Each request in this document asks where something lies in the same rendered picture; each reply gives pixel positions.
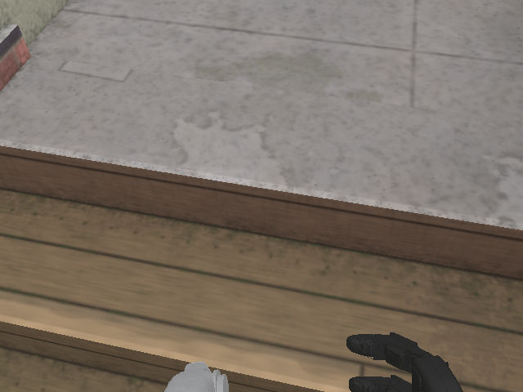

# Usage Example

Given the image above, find stairs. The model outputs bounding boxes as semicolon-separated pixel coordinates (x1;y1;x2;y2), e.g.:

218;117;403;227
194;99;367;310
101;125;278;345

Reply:
0;145;523;392

